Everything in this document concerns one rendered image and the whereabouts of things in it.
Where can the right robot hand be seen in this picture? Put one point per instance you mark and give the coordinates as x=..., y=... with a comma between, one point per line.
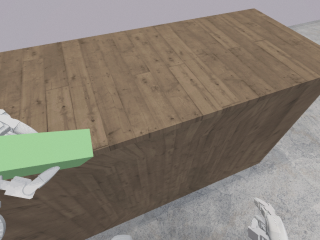
x=271, y=228

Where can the left robot hand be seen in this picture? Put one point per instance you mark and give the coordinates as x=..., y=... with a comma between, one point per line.
x=20, y=186

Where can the table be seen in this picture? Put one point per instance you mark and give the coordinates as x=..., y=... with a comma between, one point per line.
x=171, y=108

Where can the sponge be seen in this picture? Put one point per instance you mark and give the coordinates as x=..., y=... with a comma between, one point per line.
x=33, y=153

